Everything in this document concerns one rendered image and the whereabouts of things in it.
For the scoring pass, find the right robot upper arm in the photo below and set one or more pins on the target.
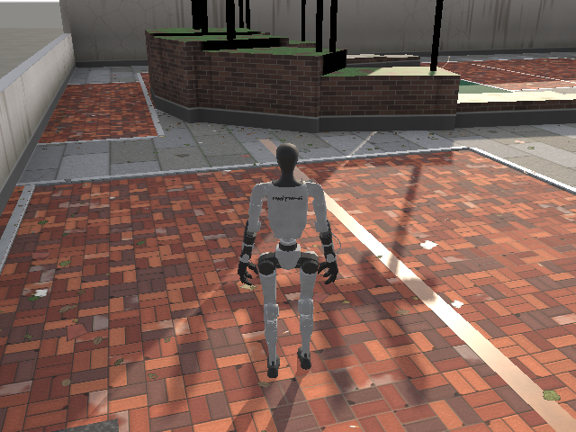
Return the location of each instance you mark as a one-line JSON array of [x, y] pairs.
[[319, 206]]

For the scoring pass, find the robot right forearm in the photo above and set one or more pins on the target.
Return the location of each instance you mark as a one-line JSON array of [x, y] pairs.
[[327, 244]]

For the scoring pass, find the right robot hand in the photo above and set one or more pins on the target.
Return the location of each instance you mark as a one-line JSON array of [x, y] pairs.
[[332, 272]]

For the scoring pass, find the left robot hand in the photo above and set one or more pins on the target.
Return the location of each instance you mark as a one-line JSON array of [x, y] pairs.
[[243, 273]]

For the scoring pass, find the robot left foot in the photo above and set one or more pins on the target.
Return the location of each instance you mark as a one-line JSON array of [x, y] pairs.
[[273, 369]]

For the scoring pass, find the left robot upper arm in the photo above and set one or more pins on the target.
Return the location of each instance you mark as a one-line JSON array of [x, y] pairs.
[[255, 206]]

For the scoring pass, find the robot left forearm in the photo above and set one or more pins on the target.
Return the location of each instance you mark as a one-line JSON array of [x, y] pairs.
[[247, 245]]

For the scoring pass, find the right robot thigh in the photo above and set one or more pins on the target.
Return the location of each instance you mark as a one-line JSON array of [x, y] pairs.
[[308, 273]]

